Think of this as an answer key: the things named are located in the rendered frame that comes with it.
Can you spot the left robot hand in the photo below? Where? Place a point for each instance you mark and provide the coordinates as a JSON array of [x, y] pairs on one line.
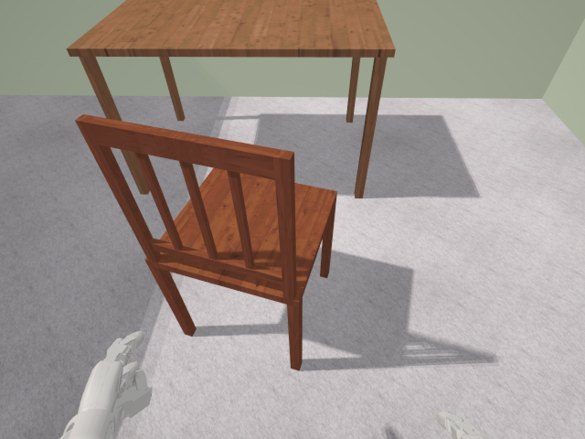
[[105, 387]]

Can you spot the chair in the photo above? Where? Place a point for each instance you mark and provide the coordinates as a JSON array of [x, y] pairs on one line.
[[248, 227]]

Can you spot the table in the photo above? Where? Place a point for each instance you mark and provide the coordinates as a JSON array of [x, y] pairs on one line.
[[241, 28]]

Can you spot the robot left forearm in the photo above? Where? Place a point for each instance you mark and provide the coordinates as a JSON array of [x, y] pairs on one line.
[[91, 424]]

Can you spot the right robot hand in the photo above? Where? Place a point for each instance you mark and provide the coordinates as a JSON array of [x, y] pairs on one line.
[[459, 428]]

